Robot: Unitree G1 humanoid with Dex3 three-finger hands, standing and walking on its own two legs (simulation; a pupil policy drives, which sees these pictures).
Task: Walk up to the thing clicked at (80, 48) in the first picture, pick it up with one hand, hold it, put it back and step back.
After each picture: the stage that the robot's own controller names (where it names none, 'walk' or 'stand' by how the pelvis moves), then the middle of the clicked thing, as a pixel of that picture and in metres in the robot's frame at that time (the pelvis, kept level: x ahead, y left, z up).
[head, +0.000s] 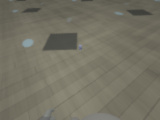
stand; (80, 47) +1.64 +0.29 -0.72
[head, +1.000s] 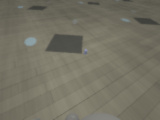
walk; (85, 51) +1.52 +0.09 -0.70
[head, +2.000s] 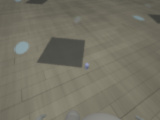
walk; (86, 66) +0.96 +0.04 -0.71
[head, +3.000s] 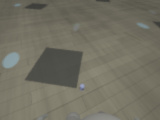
walk; (82, 87) +0.57 +0.08 -0.71
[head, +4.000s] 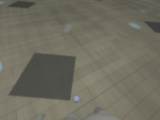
stand; (76, 99) +0.37 +0.11 -0.72
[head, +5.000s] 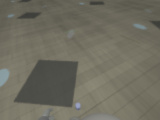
stand; (78, 106) +0.32 +0.15 -0.72
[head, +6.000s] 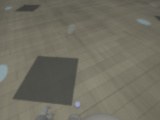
stand; (77, 105) +0.29 +0.14 -0.71
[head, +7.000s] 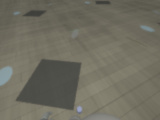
stand; (79, 110) +0.28 +0.12 -0.72
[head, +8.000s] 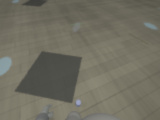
stand; (78, 103) +0.31 +0.10 -0.71
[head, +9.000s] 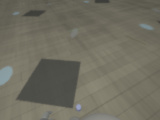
stand; (78, 107) +0.29 +0.14 -0.73
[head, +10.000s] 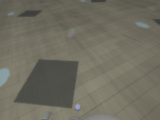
stand; (77, 107) +0.29 +0.15 -0.72
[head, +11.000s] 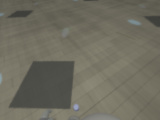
stand; (76, 107) +0.28 +0.17 -0.72
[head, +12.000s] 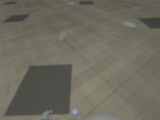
stand; (75, 112) +0.25 +0.17 -0.72
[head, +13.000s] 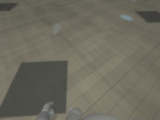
stand; (72, 111) +0.18 +0.18 -0.71
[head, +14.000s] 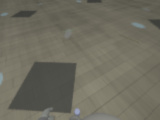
stand; (77, 112) +0.24 +0.14 -0.71
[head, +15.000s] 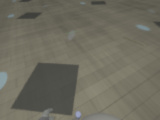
stand; (78, 115) +0.22 +0.14 -0.72
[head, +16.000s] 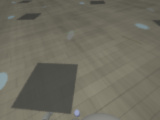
stand; (77, 113) +0.23 +0.17 -0.72
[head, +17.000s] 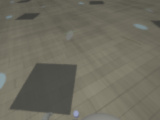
stand; (76, 114) +0.22 +0.17 -0.72
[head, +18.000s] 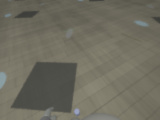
go down; (77, 112) +0.23 +0.16 -0.72
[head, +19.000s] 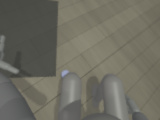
go down; (65, 74) +0.33 +0.16 -0.30
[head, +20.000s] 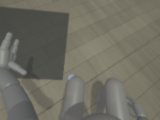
approach; (71, 79) +0.33 +0.15 -0.32
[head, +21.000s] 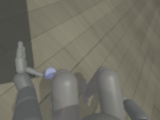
close in; (49, 73) +0.33 +0.17 -0.23
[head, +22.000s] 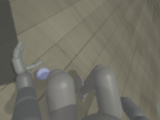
close; (42, 74) +0.32 +0.18 -0.23
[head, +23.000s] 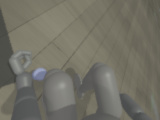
lift; (38, 74) +0.32 +0.18 -0.22
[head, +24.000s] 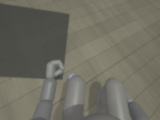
lift; (72, 78) +0.33 +0.14 -0.31
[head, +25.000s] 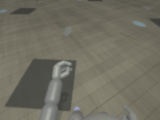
close; (77, 110) +0.26 +0.13 -0.65
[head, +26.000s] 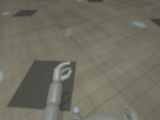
go down; (76, 110) +0.26 +0.15 -0.68
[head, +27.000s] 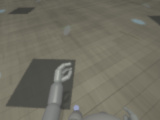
stand; (76, 108) +0.26 +0.15 -0.66
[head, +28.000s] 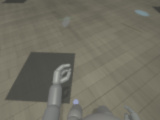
stand; (76, 102) +0.27 +0.14 -0.64
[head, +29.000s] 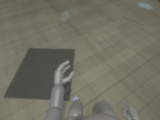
stand; (76, 100) +0.26 +0.15 -0.60
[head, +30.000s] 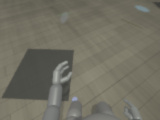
stand; (75, 100) +0.27 +0.15 -0.61
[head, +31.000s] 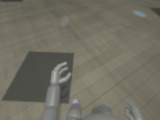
stand; (75, 102) +0.27 +0.14 -0.63
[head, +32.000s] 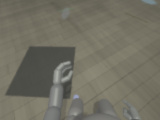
stand; (76, 98) +0.27 +0.15 -0.59
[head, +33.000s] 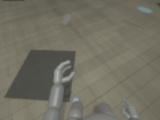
stand; (76, 101) +0.27 +0.15 -0.61
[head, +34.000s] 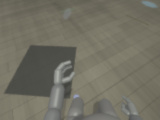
stand; (76, 98) +0.28 +0.14 -0.58
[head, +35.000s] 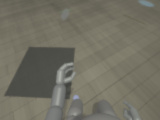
stand; (76, 98) +0.27 +0.15 -0.60
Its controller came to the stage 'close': yes
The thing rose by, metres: 0.00
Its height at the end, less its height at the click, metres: +0.00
